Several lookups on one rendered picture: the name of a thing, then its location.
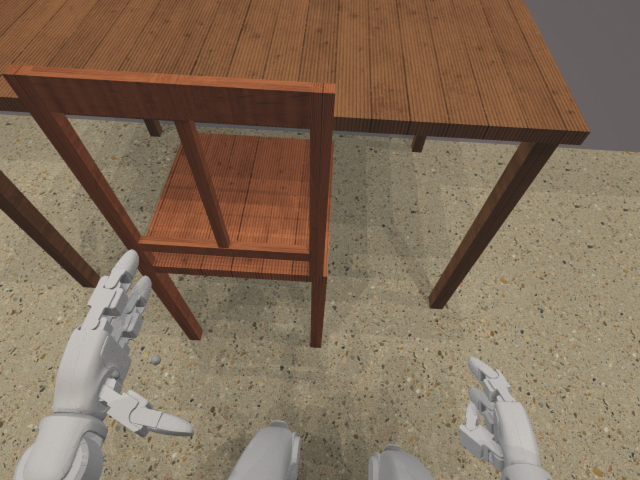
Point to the left robot forearm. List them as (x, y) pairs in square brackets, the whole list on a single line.
[(68, 447)]

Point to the right robot thigh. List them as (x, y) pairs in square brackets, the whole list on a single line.
[(396, 465)]

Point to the table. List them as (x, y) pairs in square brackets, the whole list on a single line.
[(475, 69)]

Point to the robot left shin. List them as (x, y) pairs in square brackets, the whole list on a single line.
[(277, 423)]

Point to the robot right hand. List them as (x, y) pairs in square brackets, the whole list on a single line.
[(503, 417)]

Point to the robot left hand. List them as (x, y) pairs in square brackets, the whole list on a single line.
[(99, 346)]

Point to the chair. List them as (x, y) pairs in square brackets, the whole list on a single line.
[(232, 205)]

